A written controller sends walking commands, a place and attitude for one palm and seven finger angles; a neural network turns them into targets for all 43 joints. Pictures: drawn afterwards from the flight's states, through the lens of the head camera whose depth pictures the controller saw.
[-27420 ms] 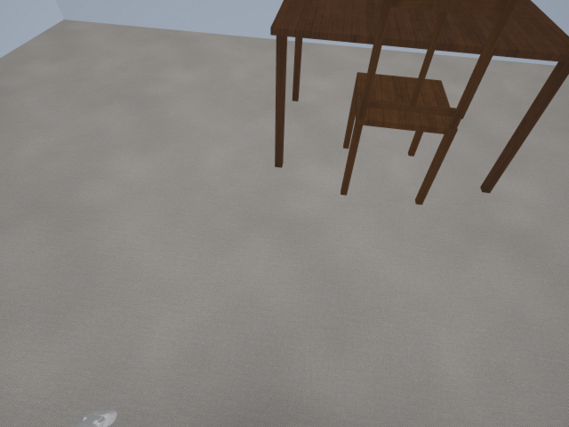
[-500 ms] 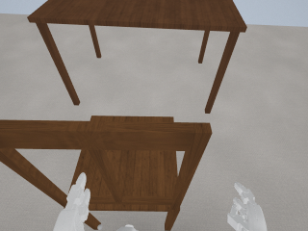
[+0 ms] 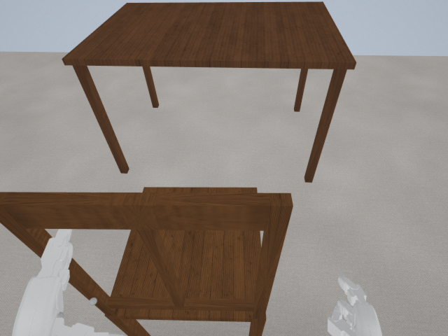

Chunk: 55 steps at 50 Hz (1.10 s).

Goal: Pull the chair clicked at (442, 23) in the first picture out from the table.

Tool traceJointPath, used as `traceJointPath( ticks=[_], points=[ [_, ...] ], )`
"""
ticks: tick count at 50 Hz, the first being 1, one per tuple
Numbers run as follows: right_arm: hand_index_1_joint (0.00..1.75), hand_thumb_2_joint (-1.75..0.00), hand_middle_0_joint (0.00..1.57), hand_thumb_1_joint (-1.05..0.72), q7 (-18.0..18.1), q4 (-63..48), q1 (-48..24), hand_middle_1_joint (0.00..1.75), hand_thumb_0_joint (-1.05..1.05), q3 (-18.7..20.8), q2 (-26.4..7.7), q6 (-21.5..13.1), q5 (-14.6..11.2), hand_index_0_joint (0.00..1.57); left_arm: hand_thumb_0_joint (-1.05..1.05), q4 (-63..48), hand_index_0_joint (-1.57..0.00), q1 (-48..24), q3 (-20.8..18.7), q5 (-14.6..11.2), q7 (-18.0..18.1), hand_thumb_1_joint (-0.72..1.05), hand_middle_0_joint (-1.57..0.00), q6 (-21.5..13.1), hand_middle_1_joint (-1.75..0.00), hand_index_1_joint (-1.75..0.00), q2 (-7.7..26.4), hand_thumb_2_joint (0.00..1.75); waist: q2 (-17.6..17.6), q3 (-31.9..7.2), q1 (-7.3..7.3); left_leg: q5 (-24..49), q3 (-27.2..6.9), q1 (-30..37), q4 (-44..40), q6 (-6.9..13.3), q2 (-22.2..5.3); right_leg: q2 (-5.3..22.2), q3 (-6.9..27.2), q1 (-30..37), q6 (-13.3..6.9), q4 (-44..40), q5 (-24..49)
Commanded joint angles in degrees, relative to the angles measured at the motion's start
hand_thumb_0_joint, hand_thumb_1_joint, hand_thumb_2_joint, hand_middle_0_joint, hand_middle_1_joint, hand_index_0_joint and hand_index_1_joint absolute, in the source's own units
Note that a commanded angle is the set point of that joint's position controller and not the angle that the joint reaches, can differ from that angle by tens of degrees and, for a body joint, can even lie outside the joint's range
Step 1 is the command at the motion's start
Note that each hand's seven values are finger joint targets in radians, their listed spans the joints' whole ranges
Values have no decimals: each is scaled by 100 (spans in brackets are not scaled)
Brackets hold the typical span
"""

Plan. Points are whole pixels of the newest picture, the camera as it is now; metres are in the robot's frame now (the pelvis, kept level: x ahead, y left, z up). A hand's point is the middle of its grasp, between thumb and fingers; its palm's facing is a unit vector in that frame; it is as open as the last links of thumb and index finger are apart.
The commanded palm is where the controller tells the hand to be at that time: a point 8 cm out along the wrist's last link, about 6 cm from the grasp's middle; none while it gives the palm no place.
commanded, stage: draw the hand back to the body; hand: left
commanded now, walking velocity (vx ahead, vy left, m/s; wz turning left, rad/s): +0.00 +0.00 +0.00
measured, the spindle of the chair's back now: (166, 272) +0.25 +0.14 -0.03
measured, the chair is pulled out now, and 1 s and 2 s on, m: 0.72 0.72 0.74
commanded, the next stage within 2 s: step back with the hand held close in 0.92 s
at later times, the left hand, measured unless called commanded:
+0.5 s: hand (62, 281) +0.17 +0.24 +0.11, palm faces +0.27 -0.84 -0.48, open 9.3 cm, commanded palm +0.15 +0.30 +0.21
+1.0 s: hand (63, 279) +0.17 +0.24 +0.11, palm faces +0.33 -0.80 -0.50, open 6.8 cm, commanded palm +0.15 +0.28 +0.22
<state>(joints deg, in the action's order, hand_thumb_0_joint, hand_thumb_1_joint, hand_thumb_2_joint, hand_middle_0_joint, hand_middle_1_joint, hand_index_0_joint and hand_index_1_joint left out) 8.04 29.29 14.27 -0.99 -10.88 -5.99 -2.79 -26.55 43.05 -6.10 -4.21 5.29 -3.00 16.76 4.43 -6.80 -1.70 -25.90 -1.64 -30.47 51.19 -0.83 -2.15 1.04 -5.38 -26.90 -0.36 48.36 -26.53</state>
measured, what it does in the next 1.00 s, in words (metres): stands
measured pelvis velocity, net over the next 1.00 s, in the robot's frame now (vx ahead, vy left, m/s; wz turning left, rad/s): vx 0.02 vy -0.02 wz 0.01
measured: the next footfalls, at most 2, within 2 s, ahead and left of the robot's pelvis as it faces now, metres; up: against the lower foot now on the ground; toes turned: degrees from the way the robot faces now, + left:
none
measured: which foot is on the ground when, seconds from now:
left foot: down 0.00-1.00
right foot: down 0.00-1.00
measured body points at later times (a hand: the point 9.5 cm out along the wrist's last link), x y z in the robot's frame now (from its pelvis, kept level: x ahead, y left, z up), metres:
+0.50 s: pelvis +0.02 +0.00 +0.04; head +0.01 -0.03 +0.49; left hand +0.15 +0.28 +0.14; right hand +0.22 -0.21 -0.04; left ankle +0.00 +0.13 -0.70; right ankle -0.02 -0.12 -0.70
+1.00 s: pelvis +0.02 -0.02 +0.04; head +0.02 -0.05 +0.49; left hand +0.15 +0.28 +0.14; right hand +0.22 -0.23 -0.05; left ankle +0.00 +0.13 -0.70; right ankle -0.02 -0.12 -0.70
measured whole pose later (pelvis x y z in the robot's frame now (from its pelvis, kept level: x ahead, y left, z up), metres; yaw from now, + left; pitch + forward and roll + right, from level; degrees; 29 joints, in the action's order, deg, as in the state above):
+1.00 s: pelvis +0.02 -0.02 +0.04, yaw +1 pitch -4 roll +0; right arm 6.0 39.0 10.6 -2.6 -14.0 -15.3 -1.2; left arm -20.5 33.7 -10.8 -3.8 8.7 10.6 22.3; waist 4.3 3.4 -4.4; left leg -17.1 -1.2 -7.3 28.5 -2.2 -1.8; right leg 0.8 -5.6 -5.3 -1.4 29.1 -19.6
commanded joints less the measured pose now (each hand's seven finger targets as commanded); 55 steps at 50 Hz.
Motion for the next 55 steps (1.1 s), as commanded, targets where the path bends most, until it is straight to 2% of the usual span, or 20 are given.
traceJointPath(
  ticks=[1, 4, 5, 7, 9, 11, 12, 18, 25, 26, 37, 39, 45, 48, 49, 50, 52, 53, 54, 55],
  points=[
    [30, -90, 20, -90, 123, -904, -769, 30, 0, 127, -530, -267, 58, 20, 0, -1190, -7, -203, -585, 186, 389, -4, -7, -84, -10, -10, 776, 44, -340, 200, -15, 1173, 6, 925, -1243, 221, -52, 237, 224, 381, -93, -1582, 1154],
    [30, -90, 20, -90, 132, -793, -838, 30, 0, 88, -586, -347, 66, 20, 0, -1251, -8, -596, -878, 212, 506, 7, -8, -92, -13, -13, 1071, 50, -99, 318, -51, 1138, -22, 1219, -1598, 197, -39, 235, 227, 670, -122, -1893, 1061],
    [30, -90, 20, -90, 129, -788, -863, 30, 0, 68, -573, -366, 71, 20, 0, -1250, -9, -610, -856, 194, 516, 10, -9, -97, -14, -14, 986, 51, -86, 402, -34, 1136, -18, 1333, -1738, 186, -20, 219, 223, 732, -110, -1940, 1081],
    [30, -90, 20, -90, 101, -737, -893, 30, 0, 42, -583, -438, 79, 20, 0, -1302, -10, -746, -911, 200, 532, 17, -10, -126, -15, -15, 1010, 55, 53, 404, -47, 1225, -34, 1566, -1944, 175, -18, 205, 197, 906, -116, -2041, 1198],
    [30, -90, 20, -90, 87, -647, -896, 30, 0, 15, -625, -526, 94, 20, 0, -1550, -11, -1114, -1198, 199, 595, 25, -11, -164, -16, -16, 1345, 58, 334, 298, -74, 1380, -57, 1723, -2117, 152, 1, 215, 211, 1199, -148, -2149, 1355],
    [30, -90, 20, -90, 54, -590, -922, 30, 0, -6, -608, -638, 111, 20, 0, -1699, -12, -1113, -1271, 196, 617, 32, -12, -196, -18, -18, 1319, 62, 513, 219, -102, 1643, -49, 1947, -2267, 133, -2, 206, 199, 1395, -158, -2148, 1623],
    [30, -90, 20, -90, 45, -561, -927, 30, 0, -5, -612, -669, 120, 20, 0, -1743, -13, -1165, -1345, 180, 633, 36, -13, -194, -19, -19, 1383, 64, 383, 190, -115, 1789, -42, 2038, -2303, 134, -10, 195, 185, 1475, -151, -2182, 1774],
    [30, -90, 20, -90, -24, -335, -988, 30, 0, -29, -674, -866, 151, 20, 0, -2004, -16, -1697, -1760, 125, 721, 57, -16, -134, -23, -23, 1676, 74, 462, 57, -154, 2307, -56, 2370, -2547, 89, -23, 181, 173, 1915, -144, -2254, 2221],
    [30, -90, 20, -90, -56, -127, -1011, 30, 0, -17, -770, -1006, 157, 20, 0, -2377, -19, -2327, -2249, 112, 823, 83, -19, -37, -29, -29, 2226, 87, 877, -62, -185, 2808, -55, 2608, -2602, 60, -34, 226, 215, 2163, -133, -2276, 2626],
    [30, -90, 20, -90, -72, -134, -980, 30, 0, -43, -740, -1042, 143, 20, 0, -2453, -19, -2367, -2283, 121, 838, 86, -19, -27, -29, -29, 2263, 88, 834, -241, -209, 2910, -47, 2649, -2572, 69, -29, 245, 179, 2253, -123, -2225, 2708],
    [30, -90, 20, -90, -164, 8, -1054, 30, 0, 3, -773, -1199, 154, 20, 0, -2378, -20, -2409, -2182, 133, 777, 90, -20, 19, -30, -30, 2133, 90, 550, -324, -220, 3260, 61, 2841, -2438, 129, -42, 301, 186, 2252, -63, -2215, 3294],
    [30, -90, 20, -90, -152, 36, -1022, 30, 0, 15, -794, -1194, 154, 20, 0, -2328, -20, -2434, -2196, 155, 782, 90, -20, 33, -30, -30, 2175, 90, 735, -327, -223, 3156, 63, 2799, -2465, 113, -38, 330, 184, 2276, -68, -2235, 3153],
    [30, -90, 20, -90, -149, 53, -1093, 30, 0, 27, -774, -1239, 160, 20, 0, -2403, -20, -2462, -2178, 153, 791, 90, -20, -19, -30, -30, 2139, 90, 664, -139, -223, 2973, 82, 2731, -2451, 129, -26, 329, 217, 2162, -76, -2284, 3136],
    [30, -90, 20, -90, -153, 47, -1072, 30, 0, 19, -752, -1270, 156, 20, 0, -2378, -20, -2469, -2185, 171, 788, 90, -20, -45, -30, -30, 2141, 90, 609, -247, -237, 2944, 93, 2749, -2440, 140, -31, 336, 181, 2193, -63, -2262, 3094],
    [30, -90, 20, -90, -142, 79, -1030, 30, 0, 28, -781, -1261, 159, 20, 0, -2333, -20, -2479, -2207, 181, 793, 90, -20, -30, -30, -30, 2202, 90, 774, -284, -232, 2874, 89, 2733, -2457, 133, -27, 364, 200, 2234, -74, -2289, 3016],
    [30, -90, 20, -90, -138, 62, -1098, 30, 0, 23, -762, -1261, 163, 20, 0, -2351, -20, -2496, -2198, 158, 793, 90, -20, -29, -30, -30, 2177, 90, 676, -99, -224, 2861, 94, 2672, -2453, 134, -21, 345, 209, 2156, -71, -2316, 3070],
    [30, -90, 20, -90, -147, 72, -1073, 30, 0, 0, -767, -1278, 156, 20, 0, -2381, -20, -2762, -2045, 170, 767, 90, -20, -64, -30, -30, 2082, 90, 624, -111, -182, 2781, 102, 2736, -2440, 151, -21, 344, 202, 2091, -62, -2334, 2994],
    [30, -90, 20, -90, -133, -209, -815, 30, 0, 169, -954, -914, 8, 20, 0, -2220, -20, -3734, -2773, -8, 620, 90, -20, -272, -30, -30, 2999, 90, 145, 834, -27, 2542, -50, 2343, -2402, 214, -212, 543, 980, 1471, -79, -2749, 3439],
    [30, -90, 20, -90, -129, -191, -742, 30, 0, 163, -892, -723, 16, 20, 0, -2107, -20, -4045, -2726, 52, 544, 90, -20, -289, -30, -30, 2989, 90, 315, 607, 25, 2271, -61, 2363, -2457, 183, -235, 734, 998, 1617, -127, -2779, 3587],
    [30, -90, 20, -90, -132, -238, -874, 30, 0, 171, -833, -671, 15, 20, 0, -1918, -20, -3522, -2429, 23, 531, 90, -20, -226, -30, -30, 2547, 90, 178, 799, 50, 2433, -46, 2282, -2420, 164, -235, 743, 907, 1638, -105, -2744, 3798]
  ],
)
